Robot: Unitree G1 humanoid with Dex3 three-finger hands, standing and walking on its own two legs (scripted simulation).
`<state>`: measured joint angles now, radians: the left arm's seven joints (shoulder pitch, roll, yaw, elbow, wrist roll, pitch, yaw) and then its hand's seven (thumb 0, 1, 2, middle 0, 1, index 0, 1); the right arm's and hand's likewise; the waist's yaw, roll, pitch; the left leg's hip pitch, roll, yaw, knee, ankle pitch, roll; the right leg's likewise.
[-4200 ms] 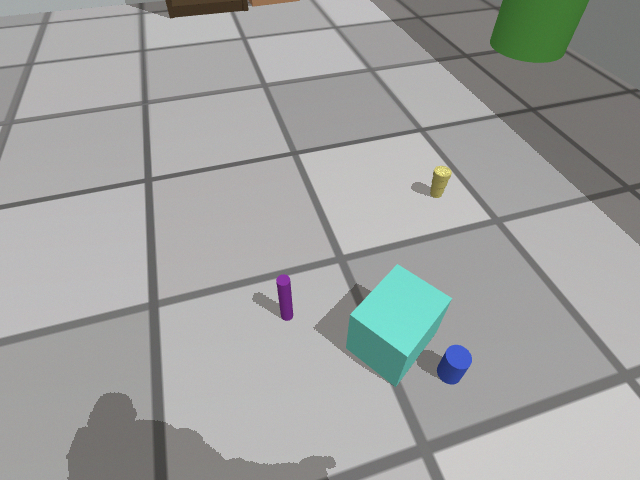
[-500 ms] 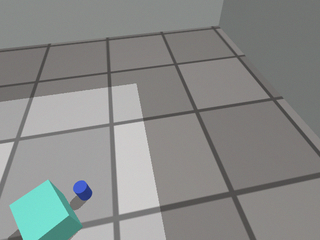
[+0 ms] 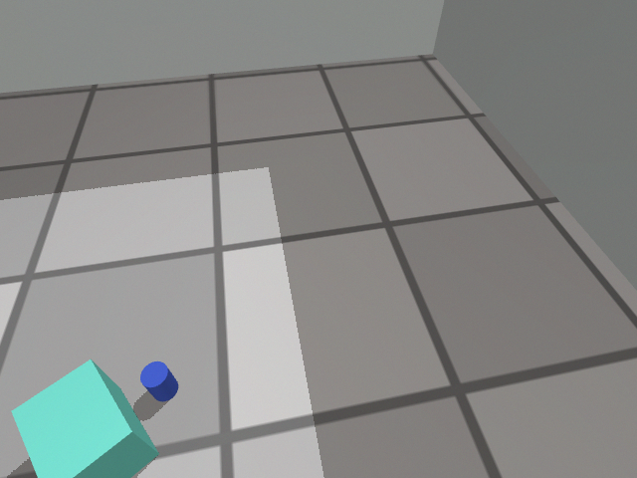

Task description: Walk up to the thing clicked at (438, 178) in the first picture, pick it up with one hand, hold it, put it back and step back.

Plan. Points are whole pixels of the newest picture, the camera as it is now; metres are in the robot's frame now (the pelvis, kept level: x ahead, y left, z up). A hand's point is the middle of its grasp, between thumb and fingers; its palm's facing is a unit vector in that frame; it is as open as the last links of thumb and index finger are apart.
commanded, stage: stand
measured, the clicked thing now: out of the picture +0.75 +1.31 -0.71
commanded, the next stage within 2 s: none
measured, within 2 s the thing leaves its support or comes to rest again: neither
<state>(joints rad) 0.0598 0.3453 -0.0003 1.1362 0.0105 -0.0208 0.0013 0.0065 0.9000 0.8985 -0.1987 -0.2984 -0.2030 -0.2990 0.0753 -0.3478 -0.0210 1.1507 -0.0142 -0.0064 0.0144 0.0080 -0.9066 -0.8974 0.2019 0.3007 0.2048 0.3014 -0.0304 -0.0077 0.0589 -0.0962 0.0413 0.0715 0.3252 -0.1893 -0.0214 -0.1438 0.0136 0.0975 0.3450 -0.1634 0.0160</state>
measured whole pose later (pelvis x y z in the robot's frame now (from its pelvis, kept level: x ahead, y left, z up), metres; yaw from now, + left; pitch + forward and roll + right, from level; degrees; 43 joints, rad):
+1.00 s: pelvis +0.00 +0.01 +0.00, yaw +1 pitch -3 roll +0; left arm 0.12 0.36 -0.01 1.12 0.01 -0.02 0.00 0.01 0.90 0.90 -0.20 -0.30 -0.20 -0.30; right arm 0.11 -0.35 -0.02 1.14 -0.01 -0.01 0.02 0.01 -0.91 -0.90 0.20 0.30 0.20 0.30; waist -0.01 -0.01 0.05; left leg -0.10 0.02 0.05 0.33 -0.18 -0.01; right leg -0.13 -0.01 0.08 0.33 -0.16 0.03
